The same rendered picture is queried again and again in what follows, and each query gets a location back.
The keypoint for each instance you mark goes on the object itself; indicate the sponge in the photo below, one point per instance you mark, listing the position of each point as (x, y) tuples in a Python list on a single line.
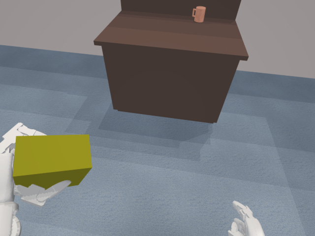
[(49, 159)]

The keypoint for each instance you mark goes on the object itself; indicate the left robot hand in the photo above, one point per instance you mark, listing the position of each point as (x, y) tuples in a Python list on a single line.
[(34, 194)]

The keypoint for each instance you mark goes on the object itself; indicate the right robot hand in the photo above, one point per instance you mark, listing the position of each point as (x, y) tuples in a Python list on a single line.
[(250, 227)]

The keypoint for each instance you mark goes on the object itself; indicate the left robot forearm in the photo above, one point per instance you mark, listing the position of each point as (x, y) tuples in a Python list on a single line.
[(9, 223)]

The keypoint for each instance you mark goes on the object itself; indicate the table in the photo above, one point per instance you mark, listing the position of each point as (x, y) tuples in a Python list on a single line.
[(160, 62)]

